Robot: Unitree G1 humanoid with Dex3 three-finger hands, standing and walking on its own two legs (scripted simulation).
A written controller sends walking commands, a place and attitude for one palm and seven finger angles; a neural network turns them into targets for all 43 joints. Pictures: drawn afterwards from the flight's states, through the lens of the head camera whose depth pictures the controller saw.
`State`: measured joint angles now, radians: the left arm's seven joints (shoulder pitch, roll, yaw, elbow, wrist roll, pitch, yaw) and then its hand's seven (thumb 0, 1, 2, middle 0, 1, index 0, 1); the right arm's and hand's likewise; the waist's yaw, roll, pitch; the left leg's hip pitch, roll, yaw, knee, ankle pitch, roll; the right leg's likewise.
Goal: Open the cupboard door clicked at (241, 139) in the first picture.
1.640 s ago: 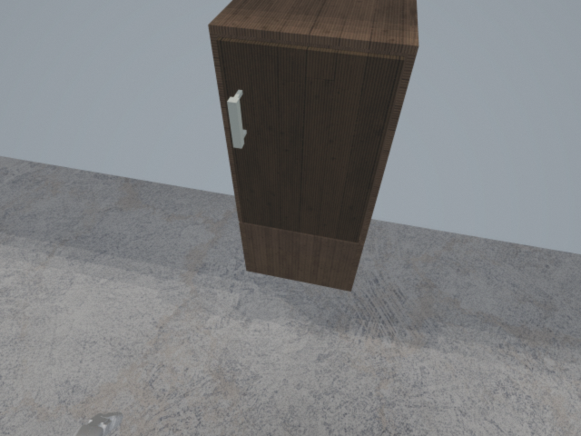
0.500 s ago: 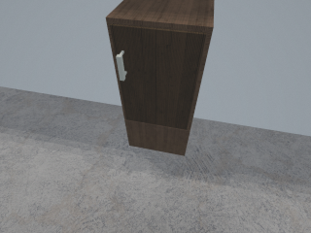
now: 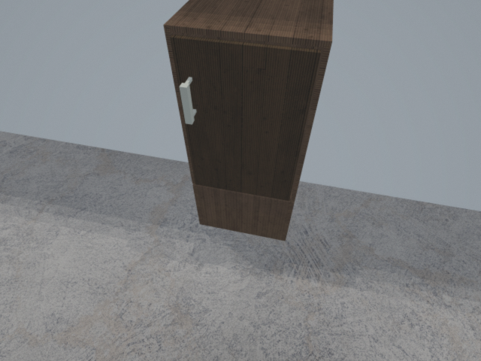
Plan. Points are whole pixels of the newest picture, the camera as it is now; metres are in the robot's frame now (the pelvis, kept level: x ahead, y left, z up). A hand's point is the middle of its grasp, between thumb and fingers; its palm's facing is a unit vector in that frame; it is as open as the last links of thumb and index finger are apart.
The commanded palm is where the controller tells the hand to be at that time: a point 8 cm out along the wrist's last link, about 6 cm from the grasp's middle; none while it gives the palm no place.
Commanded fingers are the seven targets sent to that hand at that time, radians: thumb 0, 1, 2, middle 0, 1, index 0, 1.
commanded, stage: turn to face it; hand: left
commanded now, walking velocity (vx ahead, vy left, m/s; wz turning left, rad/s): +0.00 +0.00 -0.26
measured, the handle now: (189, 100) +0.80 +0.21 -0.01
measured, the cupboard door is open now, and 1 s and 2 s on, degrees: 0 0 0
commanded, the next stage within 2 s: take the last steps up to it in 0.26 s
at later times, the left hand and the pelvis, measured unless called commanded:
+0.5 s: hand out of the picture +0.05 +0.19 -0.18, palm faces -0.10 -0.98 -0.20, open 7.4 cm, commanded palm none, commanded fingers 0.00 0.90 0.90 -0.20 -0.30 -0.20 -0.30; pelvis -0.01 +0.01 -0.01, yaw -5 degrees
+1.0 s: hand (118, 344) +0.18 +0.26 -0.19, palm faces -0.11 -0.98 -0.15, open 7.4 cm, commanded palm none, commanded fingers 0.00 0.90 0.90 -0.20 -0.30 -0.20 -0.30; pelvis +0.12 +0.09 -0.01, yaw -7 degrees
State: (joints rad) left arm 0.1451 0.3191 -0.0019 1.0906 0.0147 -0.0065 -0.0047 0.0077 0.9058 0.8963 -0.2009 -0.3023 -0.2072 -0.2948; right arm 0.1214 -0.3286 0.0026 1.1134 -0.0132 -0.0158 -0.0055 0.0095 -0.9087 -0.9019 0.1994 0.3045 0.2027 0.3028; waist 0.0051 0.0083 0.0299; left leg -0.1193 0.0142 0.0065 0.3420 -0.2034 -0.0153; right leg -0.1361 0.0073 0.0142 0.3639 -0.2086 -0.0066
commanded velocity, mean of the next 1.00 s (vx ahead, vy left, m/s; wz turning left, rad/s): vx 0.17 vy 0.06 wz -0.09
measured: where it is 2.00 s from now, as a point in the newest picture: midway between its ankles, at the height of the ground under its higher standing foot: outside the picture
